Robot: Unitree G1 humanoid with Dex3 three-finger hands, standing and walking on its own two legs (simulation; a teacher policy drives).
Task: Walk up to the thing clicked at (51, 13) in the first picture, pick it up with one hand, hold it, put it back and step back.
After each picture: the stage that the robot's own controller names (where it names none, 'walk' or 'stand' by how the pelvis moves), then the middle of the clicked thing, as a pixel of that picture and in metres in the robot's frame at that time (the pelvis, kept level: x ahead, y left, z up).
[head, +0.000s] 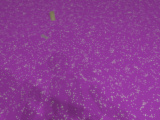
stand; (52, 15) +1.96 +0.38 -0.72
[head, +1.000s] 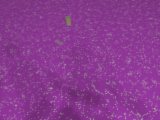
walk; (68, 20) +1.85 +0.31 -0.72
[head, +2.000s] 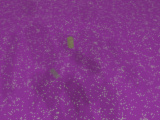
walk; (70, 42) +1.24 +0.21 -0.70
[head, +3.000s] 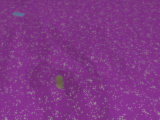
walk; (59, 82) +0.78 +0.21 -0.70
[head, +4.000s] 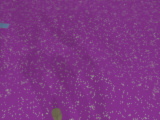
walk; (57, 114) +0.46 +0.19 -0.69
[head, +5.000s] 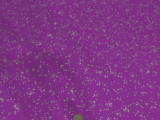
stand; out of the picture +0.35 +0.02 -0.68
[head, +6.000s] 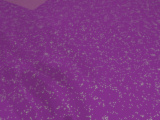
walk; out of the picture +0.35 +0.09 -0.71
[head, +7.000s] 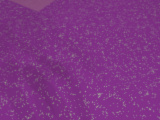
stand; out of the picture +0.29 +0.07 -0.72
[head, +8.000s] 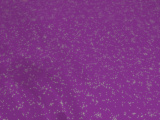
walk; out of the picture +0.35 +0.05 -0.71
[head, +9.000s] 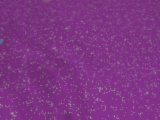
walk; out of the picture +0.35 +0.06 -0.70
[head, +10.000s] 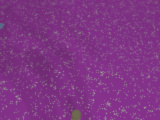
stand; (76, 116) +0.39 +0.03 -0.70
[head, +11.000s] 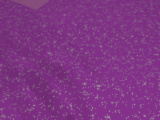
stand; out of the picture +0.36 +0.09 -0.72
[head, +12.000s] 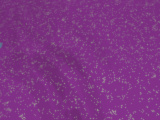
walk; out of the picture +0.30 +0.10 -0.71
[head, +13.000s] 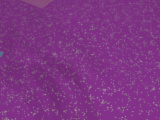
stand; out of the picture +0.29 +0.08 -0.71
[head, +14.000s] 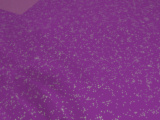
stand; out of the picture +0.35 +0.12 -0.71
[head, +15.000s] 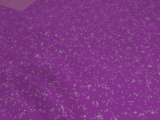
stand; out of the picture +0.35 +0.11 -0.72
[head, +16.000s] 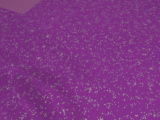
stand; out of the picture +0.34 +0.11 -0.72
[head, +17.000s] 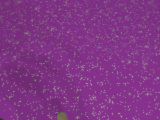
go down; (62, 118) +0.36 +0.12 -0.65
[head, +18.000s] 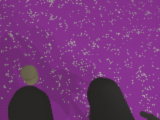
go down; (30, 75) +0.41 +0.17 -0.30
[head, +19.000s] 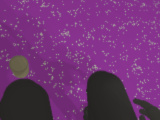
close in; (20, 67) +0.41 +0.19 -0.26
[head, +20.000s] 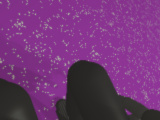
close; out of the picture +0.40 +0.22 -0.22
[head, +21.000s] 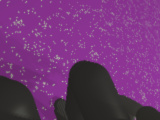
close; out of the picture +0.39 +0.22 -0.23
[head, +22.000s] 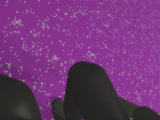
close; out of the picture +0.39 +0.22 -0.24
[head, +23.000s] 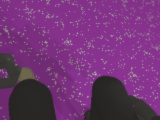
lift; (26, 77) +0.38 +0.20 -0.29
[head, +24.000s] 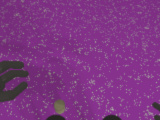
lift; (59, 106) +0.37 +0.12 -0.55
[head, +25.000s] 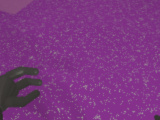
go down; out of the picture +0.34 +0.11 -0.66
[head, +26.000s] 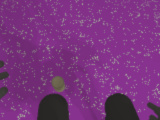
walk; (58, 84) +0.40 +0.15 -0.44
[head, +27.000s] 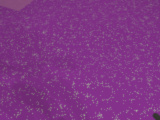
stand; out of the picture +0.35 +0.10 -0.65
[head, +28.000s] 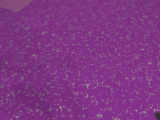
stand; out of the picture +0.34 +0.11 -0.65
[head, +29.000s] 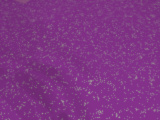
stand; out of the picture +0.34 +0.11 -0.68
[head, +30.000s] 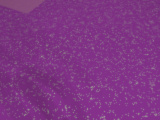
stand; out of the picture +0.35 +0.10 -0.72
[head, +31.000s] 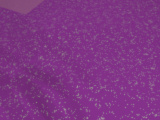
stand; out of the picture +0.33 +0.11 -0.72
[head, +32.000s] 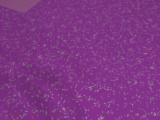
walk; out of the picture +0.33 +0.12 -0.72
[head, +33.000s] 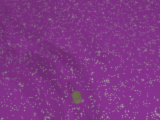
walk; (76, 97) +0.47 +0.09 -0.69
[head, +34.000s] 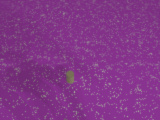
walk; (70, 77) +0.73 +0.06 -0.70
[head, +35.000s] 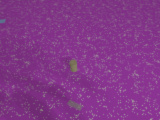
stand; (73, 65) +0.96 +0.12 -0.70
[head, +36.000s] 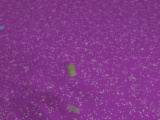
stand; (71, 70) +0.98 +0.11 -0.72
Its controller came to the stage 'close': yes
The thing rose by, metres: 0.01
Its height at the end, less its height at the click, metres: +0.00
